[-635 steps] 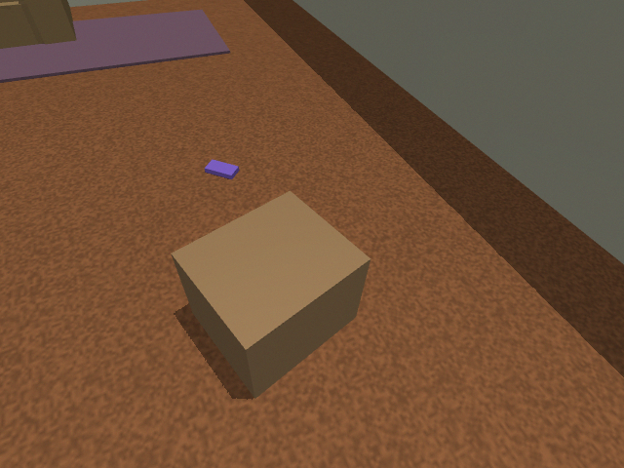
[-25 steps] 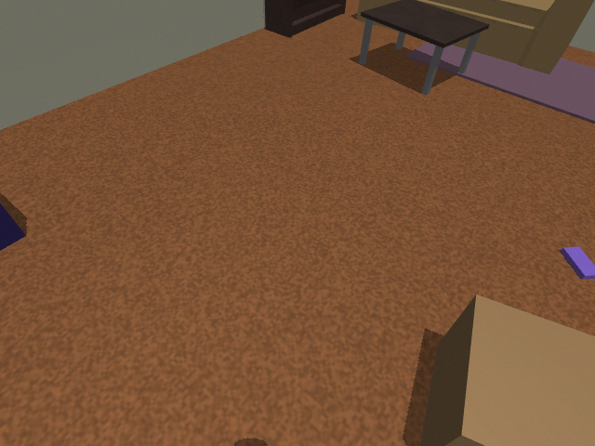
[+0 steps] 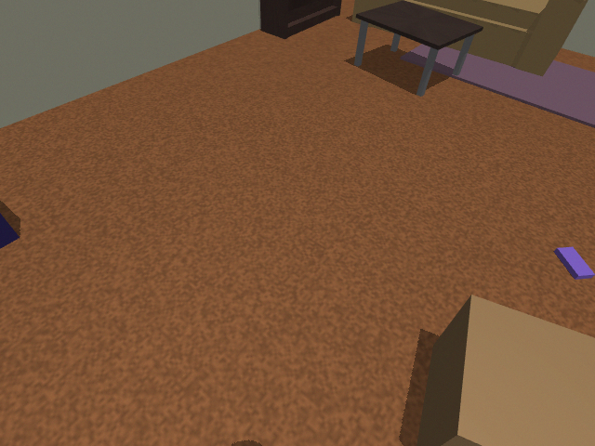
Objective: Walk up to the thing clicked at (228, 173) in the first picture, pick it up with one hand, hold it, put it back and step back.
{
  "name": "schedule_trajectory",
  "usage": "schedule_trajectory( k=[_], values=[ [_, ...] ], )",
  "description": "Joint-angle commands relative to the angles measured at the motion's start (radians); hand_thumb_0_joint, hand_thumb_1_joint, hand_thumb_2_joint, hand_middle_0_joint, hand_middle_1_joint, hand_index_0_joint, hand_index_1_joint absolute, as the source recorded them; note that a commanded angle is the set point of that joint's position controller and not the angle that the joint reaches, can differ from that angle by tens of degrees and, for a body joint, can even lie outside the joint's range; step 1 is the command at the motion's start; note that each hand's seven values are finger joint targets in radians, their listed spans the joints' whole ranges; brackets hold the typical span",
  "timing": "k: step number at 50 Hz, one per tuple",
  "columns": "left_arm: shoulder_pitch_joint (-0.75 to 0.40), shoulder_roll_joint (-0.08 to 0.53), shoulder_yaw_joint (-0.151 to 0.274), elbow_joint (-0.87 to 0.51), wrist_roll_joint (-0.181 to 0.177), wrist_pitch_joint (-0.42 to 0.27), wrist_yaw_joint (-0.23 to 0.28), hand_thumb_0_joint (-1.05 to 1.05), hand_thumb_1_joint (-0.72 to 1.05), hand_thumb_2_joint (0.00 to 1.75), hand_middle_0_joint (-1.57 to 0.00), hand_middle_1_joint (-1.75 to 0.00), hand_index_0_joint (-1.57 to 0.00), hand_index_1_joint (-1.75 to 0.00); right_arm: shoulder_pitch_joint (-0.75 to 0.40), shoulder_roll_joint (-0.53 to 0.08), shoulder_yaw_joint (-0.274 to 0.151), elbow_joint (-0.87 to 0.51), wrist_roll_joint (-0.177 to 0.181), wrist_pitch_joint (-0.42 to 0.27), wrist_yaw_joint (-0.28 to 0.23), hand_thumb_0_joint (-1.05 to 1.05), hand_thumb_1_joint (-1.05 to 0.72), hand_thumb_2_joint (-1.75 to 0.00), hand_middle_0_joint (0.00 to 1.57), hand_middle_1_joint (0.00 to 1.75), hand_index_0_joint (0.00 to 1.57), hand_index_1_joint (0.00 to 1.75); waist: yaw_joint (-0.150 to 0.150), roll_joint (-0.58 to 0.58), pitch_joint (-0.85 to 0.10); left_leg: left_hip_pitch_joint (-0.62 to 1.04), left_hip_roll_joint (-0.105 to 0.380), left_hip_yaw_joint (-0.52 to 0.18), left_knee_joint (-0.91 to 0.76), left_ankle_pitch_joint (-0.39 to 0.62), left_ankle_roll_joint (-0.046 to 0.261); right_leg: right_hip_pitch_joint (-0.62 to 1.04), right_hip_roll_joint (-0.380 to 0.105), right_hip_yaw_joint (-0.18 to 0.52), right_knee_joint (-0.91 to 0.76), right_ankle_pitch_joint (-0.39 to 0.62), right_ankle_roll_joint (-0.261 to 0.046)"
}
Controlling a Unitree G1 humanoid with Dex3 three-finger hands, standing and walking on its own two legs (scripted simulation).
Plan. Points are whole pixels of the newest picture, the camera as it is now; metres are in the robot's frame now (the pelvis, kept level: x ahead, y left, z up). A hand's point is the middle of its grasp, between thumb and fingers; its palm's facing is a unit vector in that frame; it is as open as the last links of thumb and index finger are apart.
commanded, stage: stand
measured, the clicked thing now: (573, 262) +0.99 -1.27 -0.77
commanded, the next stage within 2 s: walk up in 0.50 s
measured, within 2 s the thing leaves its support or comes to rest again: neither
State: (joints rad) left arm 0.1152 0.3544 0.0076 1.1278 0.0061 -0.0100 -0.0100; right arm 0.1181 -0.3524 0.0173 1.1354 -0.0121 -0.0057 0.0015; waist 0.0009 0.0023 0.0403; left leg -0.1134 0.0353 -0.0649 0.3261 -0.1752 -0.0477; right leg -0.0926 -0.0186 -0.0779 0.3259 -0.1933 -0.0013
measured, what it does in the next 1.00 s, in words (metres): walks ahead: left foot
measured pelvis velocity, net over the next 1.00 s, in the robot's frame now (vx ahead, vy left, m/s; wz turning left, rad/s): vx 0.14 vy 0.09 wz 0.02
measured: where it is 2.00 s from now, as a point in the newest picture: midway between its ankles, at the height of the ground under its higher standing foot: (272, 314)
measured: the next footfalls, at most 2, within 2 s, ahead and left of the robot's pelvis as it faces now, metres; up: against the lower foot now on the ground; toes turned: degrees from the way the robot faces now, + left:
left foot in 0.84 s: +0.20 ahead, +0.21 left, +0.00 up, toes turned +8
right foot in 1.32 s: +0.51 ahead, -0.07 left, +0.00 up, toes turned -6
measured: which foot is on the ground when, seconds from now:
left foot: down 0.00-0.54, up 0.56-0.82, down 0.84-1.00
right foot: down 0.00-0.84, up 0.86-1.00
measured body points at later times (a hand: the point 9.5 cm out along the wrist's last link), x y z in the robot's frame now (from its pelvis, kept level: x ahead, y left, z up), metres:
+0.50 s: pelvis +0.00 +0.00 +0.00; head +0.01 +0.00 +0.45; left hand +0.07 +0.31 -0.13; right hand +0.08 -0.30 -0.13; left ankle +0.00 +0.15 -0.75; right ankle -0.01 -0.11 -0.75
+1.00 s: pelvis +0.14 +0.09 -0.02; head +0.12 +0.13 +0.43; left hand +0.20 +0.43 -0.15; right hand +0.20 -0.24 -0.10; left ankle +0.16 +0.21 -0.75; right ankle +0.13 -0.05 -0.68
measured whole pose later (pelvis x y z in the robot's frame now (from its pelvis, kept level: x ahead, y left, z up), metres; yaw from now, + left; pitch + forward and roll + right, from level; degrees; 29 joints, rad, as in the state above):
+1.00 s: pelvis +0.14 +0.09 -0.02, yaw +1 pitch -3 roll +1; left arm 0.24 0.47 0.07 1.03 0.01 -0.02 -0.08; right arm 0.27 -0.39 -0.08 1.00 -0.02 -0.08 0.06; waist -0.02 -0.09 0.00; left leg -0.21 0.03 0.11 0.54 -0.27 0.01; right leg -0.43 -0.02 0.05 1.11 -0.34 -0.04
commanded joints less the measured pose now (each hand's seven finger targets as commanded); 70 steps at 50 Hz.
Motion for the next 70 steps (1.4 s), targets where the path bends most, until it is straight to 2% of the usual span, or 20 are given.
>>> schedule_trajectory(
  k=[1, 24, 25, 26, 28, 30, 38, 41, 42, 43, 44, 45, 48, 50, 63, 66, 67, 68, 69, 70],
  values=[
    [-0.038, 0.221, 0.039, -0.055, 0.002, -0.018, 0.013, 0.00, 0.90, 0.90, -0.20, -0.30, -0.20, -0.30, -0.045, -0.210, -0.044, -0.067, 0.002, -0.018, -0.013, 0.00, -0.90, -0.90, 0.20, 0.30, 0.20, 0.30, 0.007, 0.009, -0.053, -0.023, 0.085, -0.051, -0.047, 0.150, 0.051, 0.020, -0.124, 0.107, -0.057, 0.107, -0.017],
    [-0.032, 0.220, 0.038, -0.056, 0.001, -0.018, 0.013, 0.00, 0.90, 0.90, -0.20, -0.30, -0.20, -0.30, -0.035, -0.216, -0.043, -0.067, 0.003, -0.018, -0.012, 0.00, -0.90, -0.90, 0.20, 0.30, 0.20, 0.30, 0.004, 0.013, -0.040, -0.018, 0.086, -0.047, -0.050, 0.132, 0.053, 0.013, -0.123, 0.115, -0.062, 0.103, -0.016],
    [0.036, 0.346, 0.123, -0.104, 0.022, -0.038, -0.022, 0.00, 0.90, 0.90, -0.20, -0.30, -0.20, -0.30, 0.013, -0.312, -0.122, -0.118, -0.015, -0.040, 0.017, 0.00, -0.90, -0.90, 0.20, 0.30, 0.20, 0.30, 0.021, -0.019, -0.172, -0.086, 0.046, -0.034, 0.058, -0.416, 0.130, 0.098, -0.094, 0.092, 0.026, -0.426, -0.062],
    [0.069, 0.347, 0.130, -0.089, 0.030, -0.040, -0.032, 0.00, 0.90, 0.90, -0.20, -0.30, -0.20, -0.30, -0.065, -0.311, -0.126, -0.140, -0.025, -0.039, 0.033, 0.00, -0.90, -0.90, 0.20, 0.30, 0.20, 0.30, 0.065, -0.012, -0.068, -0.297, 0.031, -0.014, 0.123, -0.490, 0.122, 0.103, -0.151, 0.173, -0.003, -0.578, -0.095],
    [0.119, 0.400, 0.156, -0.106, 0.037, -0.051, -0.032, 0.00, 0.90, 0.90, -0.20, -0.30, -0.20, -0.30, -0.178, -0.260, -0.118, -0.208, -0.035, -0.033, 0.044, 0.00, -0.90, -0.90, 0.20, 0.30, 0.20, 0.30, 0.127, -0.172, 0.063, -0.614, -0.001, 0.099, 0.498, -0.304, 0.081, 0.146, -0.403, 0.458, -0.257, -0.761, -0.208],
    [0.096, 0.371, 0.151, -0.134, 0.033, -0.067, -0.033, 0.00, 0.90, 0.90, -0.20, -0.30, -0.20, -0.30, -0.175, -0.261, -0.131, -0.206, -0.033, -0.049, 0.052, 0.00, -0.90, -0.90, 0.20, 0.30, 0.20, 0.30, 0.119, -0.074, 0.117, -0.655, 0.059, 0.012, 0.517, -0.251, 0.064, 0.129, -0.435, 0.468, -0.259, -0.562, -0.257],
    [-0.090, 0.374, 0.141, -0.230, 0.036, -0.064, -0.054, 0.00, 0.90, 0.90, -0.20, -0.30, -0.20, -0.30, 0.068, -0.255, -0.172, -0.180, -0.019, -0.042, 0.099, 0.00, -0.90, -0.90, 0.20, 0.30, 0.20, 0.30, -0.043, -0.197, 0.023, -0.079, 0.057, 0.121, 0.315, -0.059, 0.033, -0.268, -0.235, 0.105, -0.146, -0.476, -0.154],
    [-0.076, 0.292, 0.113, -0.231, 0.044, -0.048, -0.058, 0.00, 0.90, 0.90, -0.20, -0.30, -0.20, -0.30, 0.313, -0.315, -0.210, -0.102, -0.025, -0.051, 0.073, 0.00, -0.90, -0.90, 0.20, 0.30, 0.20, 0.30, -0.161, 0.077, -0.044, 0.311, 0.002, 0.154, 0.269, -0.125, 0.053, -0.553, -0.138, -0.003, 0.276, -0.519, -0.126],
    [-0.012, 0.206, 0.083, -0.230, 0.039, -0.044, -0.061, 0.00, 0.90, 0.90, -0.20, -0.30, -0.20, -0.30, 0.421, -0.402, -0.230, -0.080, -0.038, -0.057, 0.054, 0.00, -0.90, -0.90, 0.20, 0.30, 0.20, 0.30, -0.205, 0.367, -0.052, 0.351, 0.100, -0.058, 0.088, -0.488, 0.084, -0.671, -0.019, -0.031, 0.667, -0.478, -0.109],
    [0.013, 0.170, 0.066, -0.248, 0.024, -0.044, -0.059, 0.00, 0.90, 0.90, -0.20, -0.30, -0.20, -0.30, 0.403, -0.468, -0.228, -0.126, -0.042, -0.070, 0.038, 0.00, -0.90, -0.90, 0.20, 0.30, 0.20, 0.30, -0.185, 0.439, -0.020, 0.235, 0.317, -0.565, -0.156, -0.831, 0.115, -0.774, 0.092, 0.146, 0.933, -0.427, -0.066],
    [0.048, 0.266, 0.076, -0.233, 0.013, -0.040, -0.051, 0.00, 0.90, 0.90, -0.20, -0.30, -0.20, -0.30, 0.200, -0.483, -0.221, -0.189, -0.011, -0.076, 0.037, 0.00, -0.90, -0.90, 0.20, 0.30, 0.20, 0.30, -0.090, 0.253, 0.037, 0.032, 0.412, -0.710, -0.312, -0.899, 0.171, -0.683, 0.036, 0.233, 0.934, -0.307, -0.074],
    [0.066, 0.286, 0.079, -0.228, 0.016, -0.044, -0.049, 0.00, 0.90, 0.90, -0.20, -0.30, -0.20, -0.30, 0.108, -0.479, -0.216, -0.216, 0.002, -0.083, 0.040, 0.00, -0.90, -0.90, 0.20, 0.30, 0.20, 0.30, -0.038, 0.225, 0.091, -0.062, 0.442, -0.699, -0.339, -0.871, 0.210, -0.635, -0.033, 0.248, 0.935, -0.255, -0.076],
    [0.140, 0.339, 0.106, -0.144, -0.013, -0.041, -0.063, 0.00, 0.90, 0.90, -0.20, -0.30, -0.20, -0.30, 0.027, -0.349, -0.166, -0.247, -0.001, -0.108, 0.040, 0.00, -0.90, -0.90, 0.20, 0.30, 0.20, 0.30, 0.026, 0.137, 0.106, -0.137, 0.256, -0.222, -0.223, -0.540, 0.154, -0.520, -0.090, 0.226, 0.780, -0.067, -0.029],
    [0.155, 0.326, 0.111, -0.142, -0.008, -0.032, -0.077, 0.00, 0.90, 0.90, -0.20, -0.30, -0.20, -0.30, 0.058, -0.319, -0.159, -0.243, 0.003, -0.117, 0.040, 0.00, -0.90, -0.90, 0.20, 0.30, 0.20, 0.30, 0.029, 0.126, 0.101, -0.138, 0.237, -0.127, -0.242, -0.436, 0.169, -0.486, -0.089, 0.189, 0.711, -0.008, 0.005],
    [-0.148, 0.222, 0.091, -0.286, 0.009, -0.050, -0.099, 0.00, 0.90, 0.90, -0.20, -0.30, -0.20, -0.30, 0.230, -0.336, -0.169, -0.256, -0.004, -0.103, 0.028, 0.00, -0.90, -0.90, 0.20, 0.30, 0.20, 0.30, -0.062, 0.085, 0.041, 0.117, 0.224, 0.098, -0.073, 0.165, 0.208, -0.388, -0.066, -0.003, 0.240, 0.090, -0.033],
    [0.065, 0.263, 0.119, -0.226, 0.007, -0.053, -0.079, 0.00, 0.90, 0.90, -0.20, -0.30, -0.20, -0.30, 0.213, -0.321, -0.161, -0.281, -0.009, -0.092, 0.017, 0.00, -0.90, -0.90, 0.20, 0.30, 0.20, 0.30, 0.056, -0.002, -0.092, 0.034, 0.169, 0.166, 0.271, 0.400, 0.169, -0.036, 0.002, -0.057, 0.208, 0.039, -0.066],
    [0.235, 0.313, 0.146, -0.190, 0.008, -0.058, -0.063, 0.00, 0.90, 0.90, -0.20, -0.30, -0.20, -0.30, 0.256, -0.273, -0.141, -0.285, -0.009, -0.092, 0.018, 0.00, -0.90, -0.90, 0.20, 0.30, 0.20, 0.30, 0.126, -0.097, -0.204, -0.101, 0.113, 0.174, 0.530, 0.277, 0.136, 0.208, -0.030, 0.023, 0.214, -0.047, -0.079],
    [0.348, 0.405, 0.173, -0.182, 0.015, -0.064, -0.049, 0.00, 0.90, 0.90, -0.20, -0.30, -0.20, -0.30, 0.295, -0.200, -0.114, -0.316, 0.010, -0.093, 0.022, 0.00, -0.90, -0.90, 0.20, 0.30, 0.20, 0.30, 0.149, -0.325, -0.298, -0.328, -0.004, 0.180, 0.771, -0.125, 0.099, 0.415, -0.265, 0.403, 0.119, -0.223, -0.144],
    [0.345, 0.450, 0.180, -0.187, -0.003, -0.066, -0.043, 0.00, 0.90, 0.90, -0.20, -0.30, -0.20, -0.30, 0.273, -0.264, -0.128, -0.314, 0.018, -0.093, 0.016, 0.00, -0.90, -0.90, 0.20, 0.30, 0.20, 0.30, 0.150, -0.324, -0.268, -0.528, -0.072, 0.116, 0.876, -0.331, 0.079, 0.492, -0.395, 0.742, -0.005, -0.098, -0.253],
    [0.290, 0.442, 0.182, -0.216, -0.020, -0.066, -0.037, 0.00, 0.90, 0.90, -0.20, -0.30, -0.20, -0.30, 0.217, -0.311, -0.137, -0.306, 0.007, -0.093, 0.008, 0.00, -0.90, -0.90, 0.20, 0.30, 0.20, 0.30, 0.143, -0.231, -0.223, -0.542, 0.002, 0.046, 0.955, -0.324, 0.081, 0.411, -0.420, 0.731, -0.010, -0.016, -0.283]
  ],
)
